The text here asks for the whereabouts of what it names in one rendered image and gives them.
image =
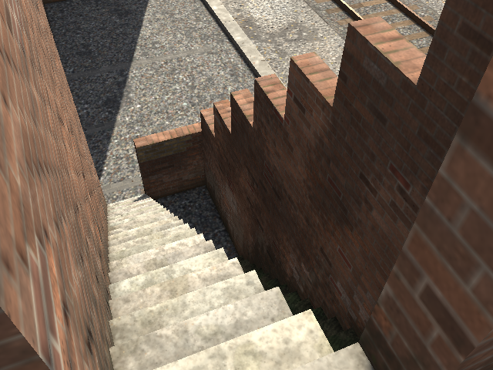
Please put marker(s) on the stairs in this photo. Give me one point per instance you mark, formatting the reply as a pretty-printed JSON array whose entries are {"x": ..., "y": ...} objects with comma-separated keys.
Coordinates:
[{"x": 180, "y": 304}]

